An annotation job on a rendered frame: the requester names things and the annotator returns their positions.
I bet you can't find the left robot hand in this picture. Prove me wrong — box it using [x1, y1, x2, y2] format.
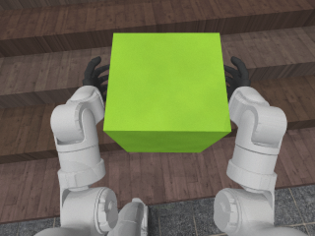
[82, 56, 110, 102]

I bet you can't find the left robot forearm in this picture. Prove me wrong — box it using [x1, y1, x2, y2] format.
[50, 86, 106, 224]

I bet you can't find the right robot forearm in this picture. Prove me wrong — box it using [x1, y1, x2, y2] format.
[226, 87, 287, 222]

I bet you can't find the left robot shin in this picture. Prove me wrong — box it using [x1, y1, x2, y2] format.
[132, 198, 148, 236]

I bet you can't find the left robot thigh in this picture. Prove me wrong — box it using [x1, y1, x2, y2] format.
[107, 202, 149, 236]

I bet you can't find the carton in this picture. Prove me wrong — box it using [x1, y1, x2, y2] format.
[103, 32, 231, 153]

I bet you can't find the right robot hand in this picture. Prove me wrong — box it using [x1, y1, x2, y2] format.
[223, 56, 251, 103]

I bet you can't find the left robot upper arm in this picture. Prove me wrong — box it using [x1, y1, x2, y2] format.
[33, 187, 119, 236]

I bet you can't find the right robot upper arm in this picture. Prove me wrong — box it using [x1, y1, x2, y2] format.
[213, 188, 309, 236]

